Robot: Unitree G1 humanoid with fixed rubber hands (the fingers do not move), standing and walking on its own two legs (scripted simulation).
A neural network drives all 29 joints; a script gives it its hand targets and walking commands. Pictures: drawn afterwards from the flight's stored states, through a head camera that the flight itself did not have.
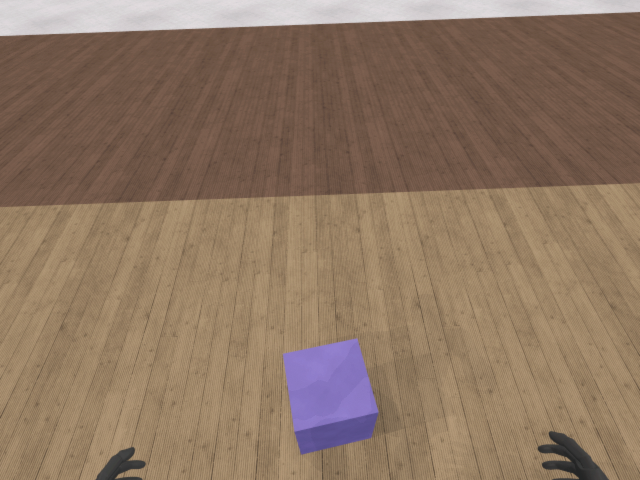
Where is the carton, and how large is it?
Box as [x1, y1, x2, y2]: [283, 339, 378, 454]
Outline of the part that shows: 357,339 332,343 283,354 294,431 301,454 368,438 371,436 378,412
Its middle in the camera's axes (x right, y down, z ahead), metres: +0.02 +0.46 +1.10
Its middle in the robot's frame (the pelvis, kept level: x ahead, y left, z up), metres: +0.42 +0.02 -0.65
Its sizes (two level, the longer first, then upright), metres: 0.210 0.200 0.250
